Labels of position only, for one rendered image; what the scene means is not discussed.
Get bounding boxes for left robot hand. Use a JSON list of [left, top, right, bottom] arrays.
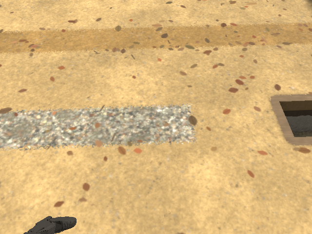
[[23, 215, 77, 234]]

